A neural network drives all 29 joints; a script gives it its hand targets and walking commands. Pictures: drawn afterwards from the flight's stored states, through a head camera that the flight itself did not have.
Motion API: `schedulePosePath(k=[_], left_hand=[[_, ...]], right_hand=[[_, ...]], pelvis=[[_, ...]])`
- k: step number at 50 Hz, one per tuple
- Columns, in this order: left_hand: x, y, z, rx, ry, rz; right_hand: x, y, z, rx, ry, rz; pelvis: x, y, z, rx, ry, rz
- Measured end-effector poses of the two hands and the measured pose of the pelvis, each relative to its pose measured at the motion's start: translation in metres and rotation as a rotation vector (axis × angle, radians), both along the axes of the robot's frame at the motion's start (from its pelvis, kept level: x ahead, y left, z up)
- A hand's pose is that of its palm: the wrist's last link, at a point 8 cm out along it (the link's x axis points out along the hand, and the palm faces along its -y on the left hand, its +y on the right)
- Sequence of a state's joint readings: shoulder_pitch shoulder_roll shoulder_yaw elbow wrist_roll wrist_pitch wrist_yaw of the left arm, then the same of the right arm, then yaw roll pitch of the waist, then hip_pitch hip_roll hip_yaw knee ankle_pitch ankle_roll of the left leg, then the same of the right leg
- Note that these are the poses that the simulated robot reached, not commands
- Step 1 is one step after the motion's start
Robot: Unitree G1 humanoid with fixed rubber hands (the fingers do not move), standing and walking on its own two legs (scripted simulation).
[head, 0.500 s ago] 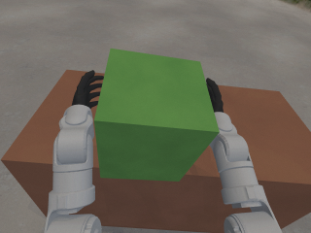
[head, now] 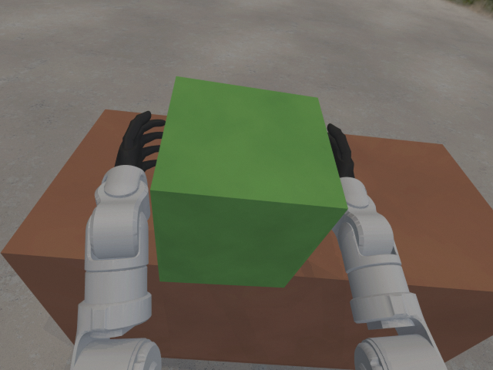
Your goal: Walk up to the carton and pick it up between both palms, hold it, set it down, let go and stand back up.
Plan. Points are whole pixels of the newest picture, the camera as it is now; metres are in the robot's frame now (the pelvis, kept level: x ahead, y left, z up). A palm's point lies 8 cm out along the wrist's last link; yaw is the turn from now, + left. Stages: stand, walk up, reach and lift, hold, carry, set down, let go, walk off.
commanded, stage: hold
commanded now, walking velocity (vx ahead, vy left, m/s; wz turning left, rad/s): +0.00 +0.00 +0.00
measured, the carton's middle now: (235, 193) +0.35 +0.01 +0.14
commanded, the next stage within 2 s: set down in 1.18 s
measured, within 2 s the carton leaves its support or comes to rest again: neither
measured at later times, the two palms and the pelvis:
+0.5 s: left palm (130, 168) +0.34 +0.16 +0.19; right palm (336, 177) +0.35 -0.14 +0.18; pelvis +0.00 +0.00 +0.00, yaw +0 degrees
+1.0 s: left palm (131, 168) +0.34 +0.16 +0.19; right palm (337, 178) +0.35 -0.14 +0.18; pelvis +0.00 +0.00 +0.00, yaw +0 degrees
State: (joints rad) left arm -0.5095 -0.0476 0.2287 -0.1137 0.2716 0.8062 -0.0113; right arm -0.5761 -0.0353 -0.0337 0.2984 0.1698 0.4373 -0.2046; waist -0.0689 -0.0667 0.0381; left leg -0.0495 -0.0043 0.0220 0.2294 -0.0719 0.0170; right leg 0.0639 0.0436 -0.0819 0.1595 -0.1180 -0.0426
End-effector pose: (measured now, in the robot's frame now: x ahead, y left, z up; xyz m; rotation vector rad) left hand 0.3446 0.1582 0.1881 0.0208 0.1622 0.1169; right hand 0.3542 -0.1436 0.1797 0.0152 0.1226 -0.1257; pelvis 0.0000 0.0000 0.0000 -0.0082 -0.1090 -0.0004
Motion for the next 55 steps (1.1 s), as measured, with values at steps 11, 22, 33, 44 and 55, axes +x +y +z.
schedulePosePath(k=[11, 22, 33, 44, 55], left_hand=[[-0.0020, 0.0011, -0.0007, 0.000, 0.000, 0.001], [-0.0027, 0.0023, -0.0004, 0.003, 0.000, 0.001], [0.0002, 0.0006, -0.0008, 0.000, 0.005, -0.002], [-0.0010, 0.0001, -0.0017, 0.002, 0.003, -0.002], [-0.0033, 0.0017, -0.0002, -0.002, -0.003, -0.001]], right_hand=[[-0.0013, 0.0010, -0.0004, 0.002, 0.000, 0.002], [-0.0020, 0.0023, -0.0011, 0.002, -0.001, 0.002], [-0.0002, 0.0006, -0.0001, -0.002, 0.003, -0.003], [-0.0010, 0.0001, -0.0018, 0.001, 0.001, -0.002], [-0.0028, 0.0017, 0.0006, -0.003, -0.005, 0.000]], pelvis=[[0.0013, 0.0004, 0.0001, 0.000, -0.006, 0.000], [-0.0006, 0.0017, -0.0001, -0.001, -0.005, 0.001], [-0.0004, 0.0014, -0.0001, 0.000, -0.002, -0.002], [0.0015, 0.0018, 0.0000, -0.001, -0.004, -0.001], [-0.0003, 0.0015, 0.0000, -0.001, -0.007, -0.002]])
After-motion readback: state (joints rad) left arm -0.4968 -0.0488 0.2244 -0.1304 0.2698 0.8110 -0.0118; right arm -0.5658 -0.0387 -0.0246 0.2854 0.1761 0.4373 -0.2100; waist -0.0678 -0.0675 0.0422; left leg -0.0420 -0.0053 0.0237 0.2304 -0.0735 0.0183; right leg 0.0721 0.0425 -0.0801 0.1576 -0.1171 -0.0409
